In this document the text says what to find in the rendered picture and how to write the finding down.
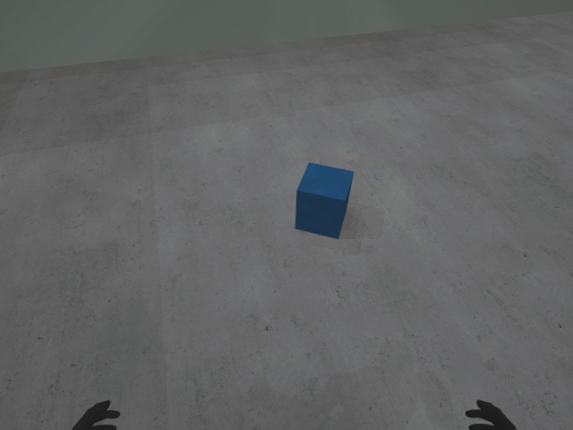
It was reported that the carton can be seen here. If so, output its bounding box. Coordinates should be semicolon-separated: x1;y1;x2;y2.
295;162;354;239

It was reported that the right robot hand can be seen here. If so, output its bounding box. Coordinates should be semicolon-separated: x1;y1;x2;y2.
466;400;517;430

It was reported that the left robot hand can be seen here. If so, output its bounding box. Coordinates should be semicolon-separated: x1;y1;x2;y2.
72;400;120;430

